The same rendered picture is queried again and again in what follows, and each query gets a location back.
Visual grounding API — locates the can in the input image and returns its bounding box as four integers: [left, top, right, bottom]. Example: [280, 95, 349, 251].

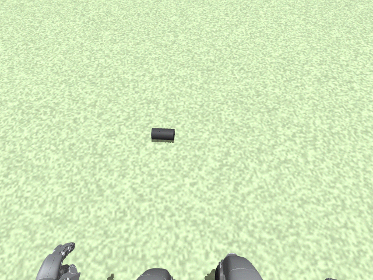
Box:
[151, 128, 175, 140]

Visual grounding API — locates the left robot hand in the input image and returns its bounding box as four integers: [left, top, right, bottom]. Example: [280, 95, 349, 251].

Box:
[36, 242, 80, 280]

